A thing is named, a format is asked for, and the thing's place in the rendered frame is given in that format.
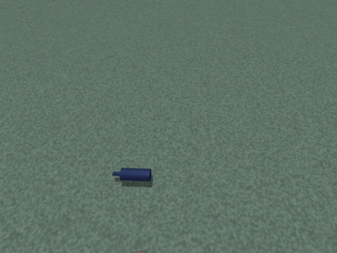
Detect bottle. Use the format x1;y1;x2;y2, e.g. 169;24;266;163
113;168;151;181

